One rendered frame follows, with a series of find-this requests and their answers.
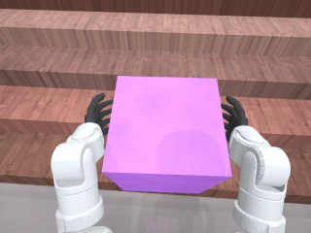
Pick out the left robot hand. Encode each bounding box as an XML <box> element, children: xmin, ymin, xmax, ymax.
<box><xmin>85</xmin><ymin>92</ymin><xmax>114</xmax><ymax>136</ymax></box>

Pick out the left robot forearm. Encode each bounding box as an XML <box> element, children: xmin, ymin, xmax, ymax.
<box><xmin>51</xmin><ymin>122</ymin><xmax>105</xmax><ymax>233</ymax></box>

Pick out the carton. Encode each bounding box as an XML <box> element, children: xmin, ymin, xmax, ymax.
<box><xmin>101</xmin><ymin>76</ymin><xmax>232</xmax><ymax>194</ymax></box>

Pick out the right robot forearm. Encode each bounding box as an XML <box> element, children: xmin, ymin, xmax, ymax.
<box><xmin>228</xmin><ymin>125</ymin><xmax>291</xmax><ymax>233</ymax></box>

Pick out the right robot hand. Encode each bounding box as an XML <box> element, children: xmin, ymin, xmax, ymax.
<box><xmin>221</xmin><ymin>95</ymin><xmax>249</xmax><ymax>143</ymax></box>

